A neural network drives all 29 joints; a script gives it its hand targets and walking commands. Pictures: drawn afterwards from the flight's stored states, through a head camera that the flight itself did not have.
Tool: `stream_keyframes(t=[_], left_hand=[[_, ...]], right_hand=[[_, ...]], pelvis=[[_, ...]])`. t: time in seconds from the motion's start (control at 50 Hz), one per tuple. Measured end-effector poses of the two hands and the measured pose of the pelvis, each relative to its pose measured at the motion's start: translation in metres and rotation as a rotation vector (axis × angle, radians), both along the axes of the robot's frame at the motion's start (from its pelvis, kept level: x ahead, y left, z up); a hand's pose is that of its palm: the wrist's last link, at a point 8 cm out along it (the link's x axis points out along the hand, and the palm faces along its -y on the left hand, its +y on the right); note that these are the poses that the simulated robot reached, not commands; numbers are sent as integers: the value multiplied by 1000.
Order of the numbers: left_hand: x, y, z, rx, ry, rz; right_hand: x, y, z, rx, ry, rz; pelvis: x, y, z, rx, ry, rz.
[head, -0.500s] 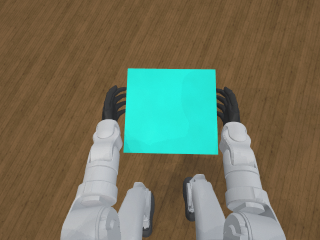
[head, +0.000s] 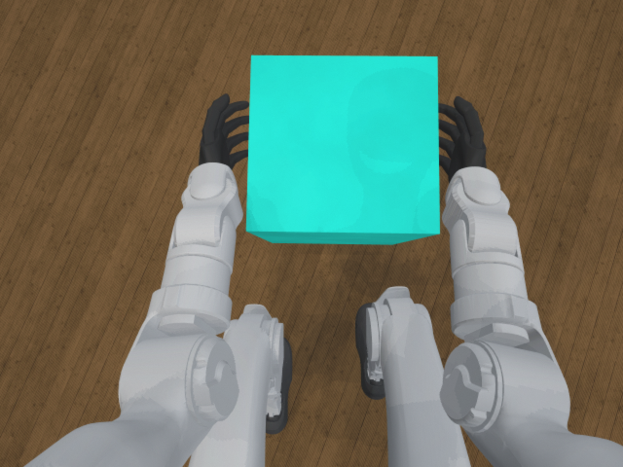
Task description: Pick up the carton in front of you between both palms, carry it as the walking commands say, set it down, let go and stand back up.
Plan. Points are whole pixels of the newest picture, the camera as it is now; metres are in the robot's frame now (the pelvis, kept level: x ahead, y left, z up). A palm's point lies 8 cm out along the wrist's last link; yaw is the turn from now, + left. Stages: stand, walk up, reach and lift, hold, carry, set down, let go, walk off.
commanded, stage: set down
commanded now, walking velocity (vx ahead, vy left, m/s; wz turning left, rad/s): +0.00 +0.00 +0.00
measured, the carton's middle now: (336, 170) +0.48 -0.05 -0.17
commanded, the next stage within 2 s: none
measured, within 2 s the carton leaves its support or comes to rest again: rests again in 1.28 s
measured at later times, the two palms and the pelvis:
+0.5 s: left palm (252, 170) +0.51 +0.08 -0.25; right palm (435, 178) +0.47 -0.22 -0.25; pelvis -0.02 +0.00 -0.11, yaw +1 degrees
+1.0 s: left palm (260, 178) +0.51 +0.08 -0.31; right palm (430, 175) +0.49 -0.22 -0.30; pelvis -0.02 +0.00 -0.15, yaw +1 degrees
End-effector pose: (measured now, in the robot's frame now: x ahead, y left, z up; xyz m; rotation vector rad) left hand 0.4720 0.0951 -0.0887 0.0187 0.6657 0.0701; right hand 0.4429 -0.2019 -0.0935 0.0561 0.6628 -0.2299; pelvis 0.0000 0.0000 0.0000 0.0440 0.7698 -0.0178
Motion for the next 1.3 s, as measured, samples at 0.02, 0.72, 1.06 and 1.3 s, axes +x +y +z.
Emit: stream_keyframes(t=[0.02,0.72,1.06,1.3], left_hand=[[2,0,-7,0,1,-1],[47,-31,-210,16,62,-92],[41,-17,-225,5,92,-102],[42,-20,-228,-26,81,-143]], right_hand=[[1,-1,-7,2,1,-1],[46,-32,-189,-52,76,-3],[45,-23,-205,-43,108,43],[45,-30,-213,-40,111,46]], pelvis=[[-1,-1,-5,1,4,1],[-19,3,-139,-14,-15,14],[-24,4,-153,-24,-49,46],[-29,3,-157,-30,-82,48]])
